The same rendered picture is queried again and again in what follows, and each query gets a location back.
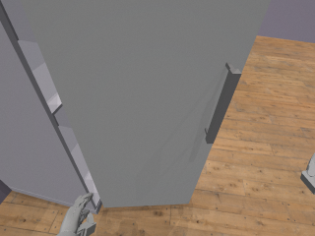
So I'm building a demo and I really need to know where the handle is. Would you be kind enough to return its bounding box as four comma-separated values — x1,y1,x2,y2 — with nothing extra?
205,62,242,144

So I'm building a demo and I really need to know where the robot right hand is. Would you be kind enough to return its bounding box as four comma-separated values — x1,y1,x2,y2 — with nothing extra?
300,152,315,195

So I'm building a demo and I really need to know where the robot left hand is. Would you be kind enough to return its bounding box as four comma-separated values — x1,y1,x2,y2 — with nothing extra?
59,192,96,236

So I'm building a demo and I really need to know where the fridge door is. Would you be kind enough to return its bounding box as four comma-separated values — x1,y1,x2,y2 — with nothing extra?
20,0,271,208

